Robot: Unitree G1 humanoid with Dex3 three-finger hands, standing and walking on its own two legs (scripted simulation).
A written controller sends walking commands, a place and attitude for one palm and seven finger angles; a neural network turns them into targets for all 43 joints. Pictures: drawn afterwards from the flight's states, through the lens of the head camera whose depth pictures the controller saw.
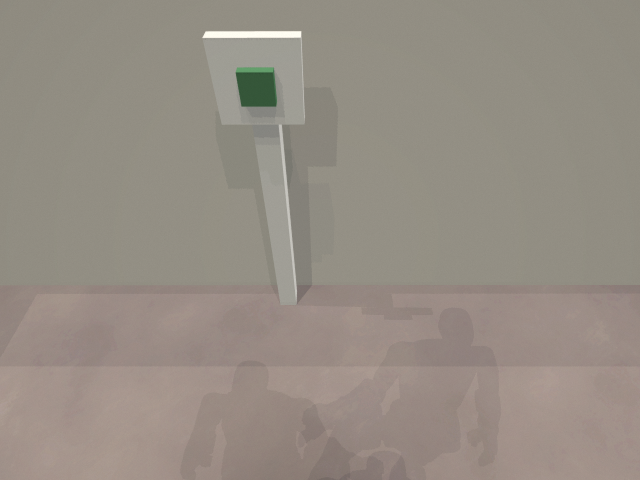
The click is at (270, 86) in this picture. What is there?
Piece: button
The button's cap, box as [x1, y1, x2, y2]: [236, 67, 276, 106]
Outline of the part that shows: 237,67 236,77 241,106 275,106 276,95 273,67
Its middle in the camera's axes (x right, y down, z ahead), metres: -0.13 -0.30 +0.77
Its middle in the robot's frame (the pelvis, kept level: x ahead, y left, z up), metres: +0.79 +0.16 +0.10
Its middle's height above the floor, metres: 0.88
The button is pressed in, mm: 0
